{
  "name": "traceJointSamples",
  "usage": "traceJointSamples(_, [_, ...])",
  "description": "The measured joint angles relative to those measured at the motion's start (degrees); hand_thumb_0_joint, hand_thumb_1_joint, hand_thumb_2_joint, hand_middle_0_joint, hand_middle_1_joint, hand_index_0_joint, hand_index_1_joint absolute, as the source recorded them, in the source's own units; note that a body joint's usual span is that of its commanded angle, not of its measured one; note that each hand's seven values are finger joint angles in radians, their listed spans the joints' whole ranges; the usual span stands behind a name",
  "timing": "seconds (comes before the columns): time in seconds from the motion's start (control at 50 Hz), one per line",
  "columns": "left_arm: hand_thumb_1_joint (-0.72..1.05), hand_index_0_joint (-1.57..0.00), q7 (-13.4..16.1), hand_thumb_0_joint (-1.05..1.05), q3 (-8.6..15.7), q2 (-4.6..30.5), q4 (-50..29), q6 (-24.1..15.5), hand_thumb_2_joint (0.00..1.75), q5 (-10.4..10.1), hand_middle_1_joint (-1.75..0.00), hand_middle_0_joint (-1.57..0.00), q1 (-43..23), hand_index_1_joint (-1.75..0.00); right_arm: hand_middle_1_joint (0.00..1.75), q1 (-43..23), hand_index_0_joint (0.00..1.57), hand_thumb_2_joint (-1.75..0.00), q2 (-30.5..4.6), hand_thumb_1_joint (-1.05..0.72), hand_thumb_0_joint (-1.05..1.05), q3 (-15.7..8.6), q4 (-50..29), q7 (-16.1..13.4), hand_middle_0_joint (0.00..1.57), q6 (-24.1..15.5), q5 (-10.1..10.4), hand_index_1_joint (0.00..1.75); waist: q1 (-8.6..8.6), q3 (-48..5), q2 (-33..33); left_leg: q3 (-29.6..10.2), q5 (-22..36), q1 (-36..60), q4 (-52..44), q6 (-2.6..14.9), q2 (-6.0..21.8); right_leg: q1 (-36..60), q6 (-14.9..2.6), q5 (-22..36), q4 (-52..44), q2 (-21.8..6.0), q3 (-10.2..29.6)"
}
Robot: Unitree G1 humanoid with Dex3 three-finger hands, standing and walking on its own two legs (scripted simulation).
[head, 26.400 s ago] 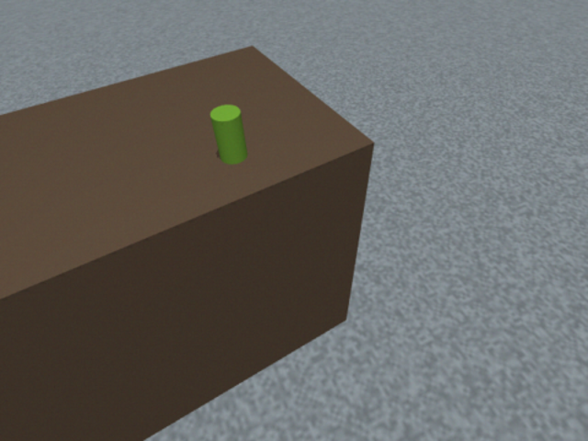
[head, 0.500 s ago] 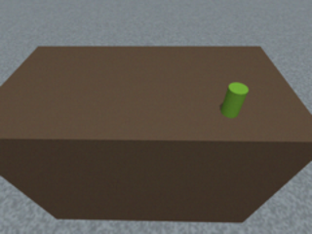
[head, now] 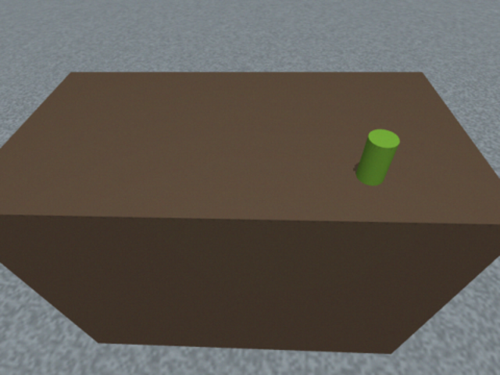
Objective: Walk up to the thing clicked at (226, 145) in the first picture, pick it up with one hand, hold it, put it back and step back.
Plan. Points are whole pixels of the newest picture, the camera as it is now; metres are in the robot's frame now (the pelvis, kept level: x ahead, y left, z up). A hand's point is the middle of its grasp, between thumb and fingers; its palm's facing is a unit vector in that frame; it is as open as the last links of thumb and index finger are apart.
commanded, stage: home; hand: right
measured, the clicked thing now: (376, 158) +0.50 -0.21 +0.07
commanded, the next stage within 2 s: stand in 0.80 s
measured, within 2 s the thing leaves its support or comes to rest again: neither
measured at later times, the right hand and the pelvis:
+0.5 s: hand out of the picture +0.09 -0.25 -0.15, palm faces -0.04 +0.93 -0.36, open 17.4 cm; pelvis +0.01 +0.01 +0.00, yaw +0 degrees
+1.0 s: hand out of the picture +0.09 -0.25 -0.15, palm faces -0.03 +0.93 -0.36, open 16.9 cm; pelvis +0.02 +0.00 +0.00, yaw +0 degrees
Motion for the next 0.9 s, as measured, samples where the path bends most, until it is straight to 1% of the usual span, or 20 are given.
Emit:
traceJointSamples(0.44, [0.9, -0.2, 0.26, 0.01, 0.02, -0.37, 0.47, 0.0, 0.9, -0.31, -0.3, -0.21, -3.41, -0.3, 0.05, -2.38, 0.06, -0.06, 0.17, 0.53, -0.01, -0.09, 0.67, -0.47, 0.06, -0.34, 0.22, 0.05, -0.11, 0.12, -0.22, 0.53, -0.29, 1.55, -1.63, 0.41, -0.84, 1.34, 0.61, -0.4, -1.32, -0.91, 0.37])
traceJointSamples(0.9, [0.9, -0.2, 0.28, 0.01, 0.35, -0.64, 0.99, 0.11, 0.9, -0.39, -0.3, -0.21, -3.11, -0.3, 0.06, -2.56, 0.06, -0.07, 0.15, 0.51, -0.01, -0.78, 1.44, -0.43, 0.06, -0.13, 0.29, 0.05, -0.15, 0.63, -0.07, 0.39, -0.18, 2.12, -2.55, 0.37, -0.94, 1.98, 0.57, -0.38, -2.23, -1.0, 0.17])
